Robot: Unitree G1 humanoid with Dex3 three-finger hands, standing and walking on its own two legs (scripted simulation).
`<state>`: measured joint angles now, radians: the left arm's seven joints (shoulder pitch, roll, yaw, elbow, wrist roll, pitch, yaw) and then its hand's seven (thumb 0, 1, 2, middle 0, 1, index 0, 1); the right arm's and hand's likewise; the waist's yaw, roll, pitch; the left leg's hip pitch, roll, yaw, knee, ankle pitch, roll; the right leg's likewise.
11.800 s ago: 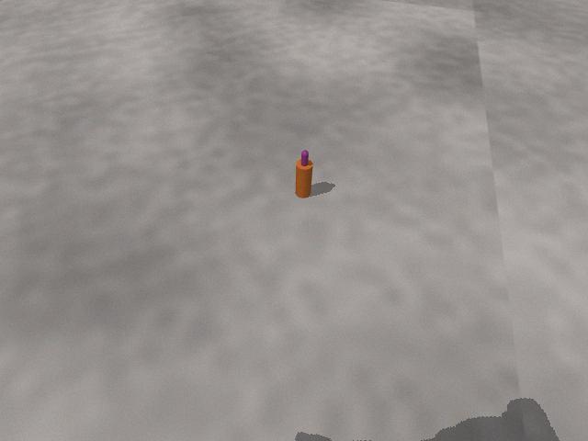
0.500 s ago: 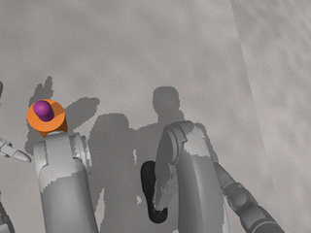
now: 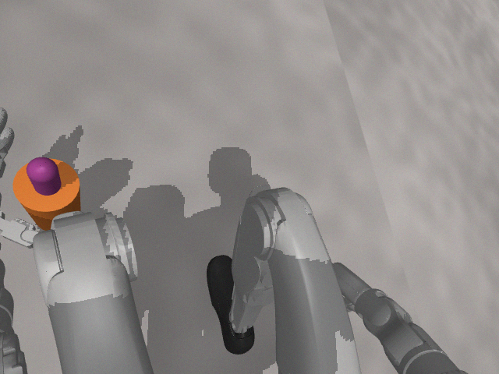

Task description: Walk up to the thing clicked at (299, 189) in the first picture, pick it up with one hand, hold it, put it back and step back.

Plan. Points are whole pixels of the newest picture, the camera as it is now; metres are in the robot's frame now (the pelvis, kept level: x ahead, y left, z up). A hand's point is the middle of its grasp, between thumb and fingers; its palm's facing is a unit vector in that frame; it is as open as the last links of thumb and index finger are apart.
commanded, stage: close in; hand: left
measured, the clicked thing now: (51, 194) +0.38 +0.21 -0.15
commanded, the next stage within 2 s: close in 0.38 s
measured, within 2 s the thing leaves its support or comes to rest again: leaves its support in 1.18 s
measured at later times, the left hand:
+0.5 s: hand (44, 198) +0.38 +0.22 -0.14, palm faces +0.05 -1.00 -0.02, open 16.8 cm
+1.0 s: hand (53, 192) +0.39 +0.21 -0.15, palm faces +0.07 -1.00 -0.02, open 10.6 cm
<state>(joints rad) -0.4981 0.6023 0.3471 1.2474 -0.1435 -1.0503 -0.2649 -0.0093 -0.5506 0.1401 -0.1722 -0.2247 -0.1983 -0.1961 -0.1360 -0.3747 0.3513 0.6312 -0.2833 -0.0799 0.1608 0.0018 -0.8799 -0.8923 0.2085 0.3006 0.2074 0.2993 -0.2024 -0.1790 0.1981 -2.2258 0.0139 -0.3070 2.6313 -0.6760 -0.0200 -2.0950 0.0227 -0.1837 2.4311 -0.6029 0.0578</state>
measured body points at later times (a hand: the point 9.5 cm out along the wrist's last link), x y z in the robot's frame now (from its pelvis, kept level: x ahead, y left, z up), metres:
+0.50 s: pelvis +0.00 +0.00 +0.00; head +0.20 +0.16 +0.37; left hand +0.37 +0.27 -0.14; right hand +0.19 -0.24 -0.05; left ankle +0.09 +0.13 -0.25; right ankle +0.14 -0.12 -0.25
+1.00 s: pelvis +0.00 +0.00 +0.00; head +0.21 +0.17 +0.36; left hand +0.38 +0.26 -0.14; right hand +0.18 -0.24 -0.05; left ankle +0.09 +0.13 -0.25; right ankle +0.14 -0.12 -0.25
